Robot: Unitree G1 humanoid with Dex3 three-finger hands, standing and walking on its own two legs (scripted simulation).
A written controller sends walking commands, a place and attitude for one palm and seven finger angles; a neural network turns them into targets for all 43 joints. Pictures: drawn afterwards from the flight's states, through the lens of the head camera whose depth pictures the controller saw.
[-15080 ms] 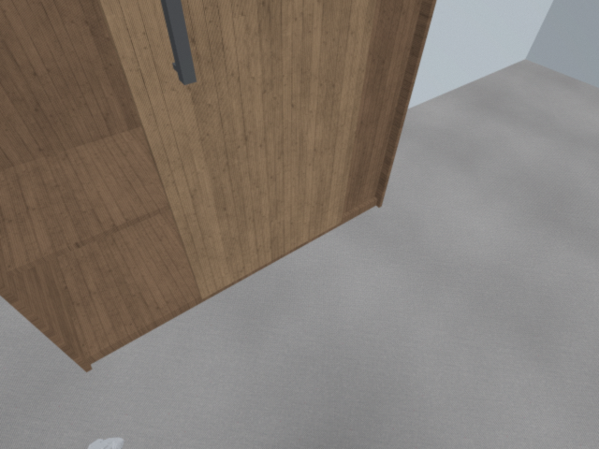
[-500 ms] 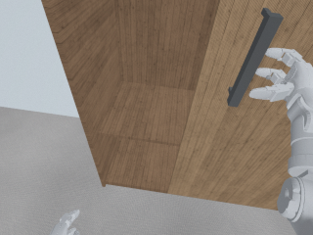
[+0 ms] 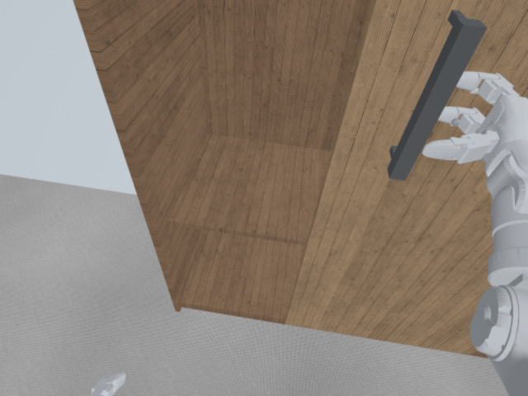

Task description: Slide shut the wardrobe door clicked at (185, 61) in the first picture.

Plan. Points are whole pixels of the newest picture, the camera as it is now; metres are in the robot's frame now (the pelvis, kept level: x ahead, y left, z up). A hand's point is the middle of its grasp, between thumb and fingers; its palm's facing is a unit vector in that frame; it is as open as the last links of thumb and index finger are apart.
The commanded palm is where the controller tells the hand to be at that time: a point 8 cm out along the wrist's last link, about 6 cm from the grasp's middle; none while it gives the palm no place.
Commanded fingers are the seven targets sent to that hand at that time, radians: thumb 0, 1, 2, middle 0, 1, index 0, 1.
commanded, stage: slide the fingers in behind the handle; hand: right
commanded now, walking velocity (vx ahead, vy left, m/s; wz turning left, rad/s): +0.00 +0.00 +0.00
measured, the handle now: (423, 104) +0.49 -0.17 +0.24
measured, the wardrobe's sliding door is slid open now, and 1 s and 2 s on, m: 0.41 0.41 0.41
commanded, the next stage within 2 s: grip the handle and tug to test in 1.70 s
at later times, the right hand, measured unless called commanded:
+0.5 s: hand (456, 132) +0.42 -0.19 +0.24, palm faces +0.06 +1.00 +0.00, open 14.0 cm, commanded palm +0.40 -0.24 +0.24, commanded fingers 0.00 0.50 -0.30 0.30 1.20 0.30 1.20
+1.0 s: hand (433, 124) +0.43 -0.17 +0.24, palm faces +0.06 +1.00 +0.00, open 14.0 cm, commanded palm +0.41 -0.21 +0.24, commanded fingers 0.00 0.50 -0.30 0.30 1.20 0.30 1.20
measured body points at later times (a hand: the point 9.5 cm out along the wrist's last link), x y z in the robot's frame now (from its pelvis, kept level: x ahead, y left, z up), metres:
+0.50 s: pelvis -0.01 +0.00 +0.00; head -0.02 +0.01 +0.45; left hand +0.13 +0.25 -0.10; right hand +0.41 -0.25 +0.25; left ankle -0.07 +0.12 -0.74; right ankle +0.03 -0.13 -0.74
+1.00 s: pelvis +0.00 +0.00 +0.00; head -0.01 +0.02 +0.45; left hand +0.10 +0.26 -0.11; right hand +0.43 -0.22 +0.24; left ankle -0.07 +0.12 -0.74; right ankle +0.03 -0.13 -0.74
